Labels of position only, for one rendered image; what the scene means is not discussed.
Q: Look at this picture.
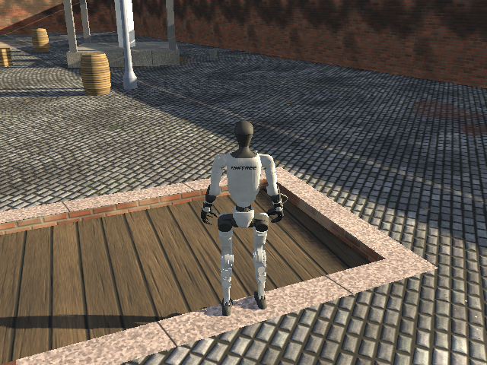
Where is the robot right forearm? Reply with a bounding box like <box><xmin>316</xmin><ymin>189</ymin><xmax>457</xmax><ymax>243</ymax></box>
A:
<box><xmin>270</xmin><ymin>185</ymin><xmax>283</xmax><ymax>211</ymax></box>

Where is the left robot upper arm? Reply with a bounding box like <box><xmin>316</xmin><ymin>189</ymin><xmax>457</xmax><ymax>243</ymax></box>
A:
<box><xmin>209</xmin><ymin>154</ymin><xmax>228</xmax><ymax>196</ymax></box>

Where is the robot left forearm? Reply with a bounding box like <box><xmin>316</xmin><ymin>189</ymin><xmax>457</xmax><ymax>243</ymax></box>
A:
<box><xmin>202</xmin><ymin>185</ymin><xmax>216</xmax><ymax>212</ymax></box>

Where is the robot right hand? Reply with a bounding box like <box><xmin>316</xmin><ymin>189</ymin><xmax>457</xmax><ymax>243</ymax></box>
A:
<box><xmin>266</xmin><ymin>208</ymin><xmax>284</xmax><ymax>223</ymax></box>

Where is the right robot upper arm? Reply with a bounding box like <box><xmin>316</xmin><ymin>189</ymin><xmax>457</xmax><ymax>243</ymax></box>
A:
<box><xmin>259</xmin><ymin>154</ymin><xmax>278</xmax><ymax>196</ymax></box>

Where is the robot left hand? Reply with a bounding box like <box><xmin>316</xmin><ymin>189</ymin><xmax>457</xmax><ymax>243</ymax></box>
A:
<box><xmin>201</xmin><ymin>209</ymin><xmax>218</xmax><ymax>225</ymax></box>

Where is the humanoid robot torso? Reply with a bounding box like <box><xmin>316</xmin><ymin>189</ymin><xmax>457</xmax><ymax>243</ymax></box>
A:
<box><xmin>226</xmin><ymin>151</ymin><xmax>262</xmax><ymax>228</ymax></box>

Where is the right robot thigh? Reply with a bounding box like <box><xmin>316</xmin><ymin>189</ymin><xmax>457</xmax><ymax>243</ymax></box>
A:
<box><xmin>253</xmin><ymin>212</ymin><xmax>269</xmax><ymax>264</ymax></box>

